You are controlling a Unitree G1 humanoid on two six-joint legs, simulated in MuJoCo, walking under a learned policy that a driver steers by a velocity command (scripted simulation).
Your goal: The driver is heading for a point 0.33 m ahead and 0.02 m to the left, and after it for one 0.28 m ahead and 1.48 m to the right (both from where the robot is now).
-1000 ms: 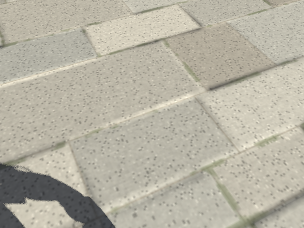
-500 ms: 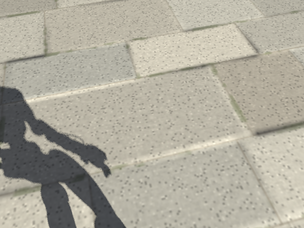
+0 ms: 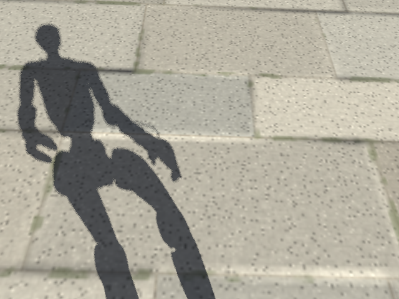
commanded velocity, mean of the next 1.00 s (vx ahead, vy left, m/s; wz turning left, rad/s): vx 0.20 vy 0.00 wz -0.13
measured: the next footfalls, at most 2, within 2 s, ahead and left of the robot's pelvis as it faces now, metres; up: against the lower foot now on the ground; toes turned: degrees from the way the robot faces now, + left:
right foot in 0.30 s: +0.38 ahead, -0.12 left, +0.00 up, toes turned +8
left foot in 0.72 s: +0.36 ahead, +0.10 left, +0.00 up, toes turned -9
